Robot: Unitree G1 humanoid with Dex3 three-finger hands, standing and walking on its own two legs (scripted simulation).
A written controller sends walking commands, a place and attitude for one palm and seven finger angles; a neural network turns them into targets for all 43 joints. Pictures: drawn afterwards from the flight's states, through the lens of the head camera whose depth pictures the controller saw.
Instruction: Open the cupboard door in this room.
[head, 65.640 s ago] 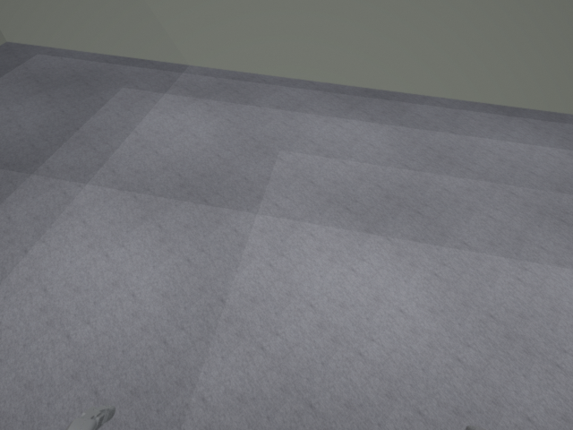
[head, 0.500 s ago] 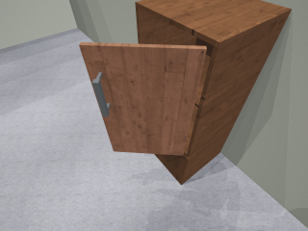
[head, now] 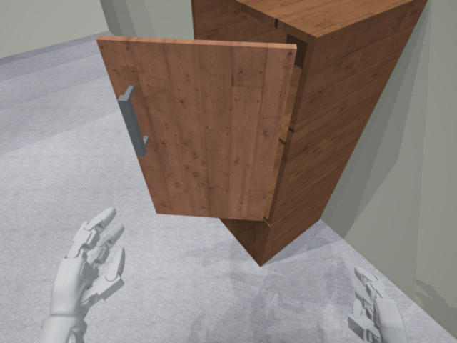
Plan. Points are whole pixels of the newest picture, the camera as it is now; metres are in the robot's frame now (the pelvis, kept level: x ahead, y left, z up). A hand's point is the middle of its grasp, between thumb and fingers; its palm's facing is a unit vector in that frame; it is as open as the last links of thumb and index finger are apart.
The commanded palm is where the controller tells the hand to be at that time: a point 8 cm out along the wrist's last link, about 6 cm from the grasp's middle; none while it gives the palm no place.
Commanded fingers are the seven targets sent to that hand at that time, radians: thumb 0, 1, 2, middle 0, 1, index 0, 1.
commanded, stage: raise the hand with hooked fingers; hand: left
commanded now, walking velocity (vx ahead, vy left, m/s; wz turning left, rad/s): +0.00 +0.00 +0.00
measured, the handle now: (136, 123) +0.54 +0.23 +0.08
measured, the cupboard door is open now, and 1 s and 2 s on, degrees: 48 48 48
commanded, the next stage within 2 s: move the hooked fingers beside the handle in 1.80 s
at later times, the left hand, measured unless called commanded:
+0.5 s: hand (86, 276) +0.22 +0.24 +0.02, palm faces -0.06 -1.00 -0.02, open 10.9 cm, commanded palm +0.19 +0.30 +0.03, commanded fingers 0.00 -0.06 0.49 -0.27 -0.92 -0.27 -0.92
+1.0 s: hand (46, 237) +0.27 +0.30 +0.07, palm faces +0.02 -1.00 -0.06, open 13.6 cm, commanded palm +0.24 +0.35 +0.08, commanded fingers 0.00 -0.50 0.30 -0.30 -1.20 -0.30 -1.20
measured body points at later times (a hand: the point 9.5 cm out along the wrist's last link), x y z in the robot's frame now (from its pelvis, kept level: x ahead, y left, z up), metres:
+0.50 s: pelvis +0.00 +0.03 -0.03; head +0.06 +0.03 +0.42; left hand +0.22 +0.30 +0.03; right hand +0.17 -0.19 -0.11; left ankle +0.00 +0.13 -0.70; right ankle +0.04 -0.09 -0.70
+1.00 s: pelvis +0.01 +0.04 -0.01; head +0.05 +0.06 +0.44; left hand +0.26 +0.36 +0.08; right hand +0.20 -0.19 -0.06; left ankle +0.00 +0.13 -0.70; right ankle +0.04 -0.09 -0.70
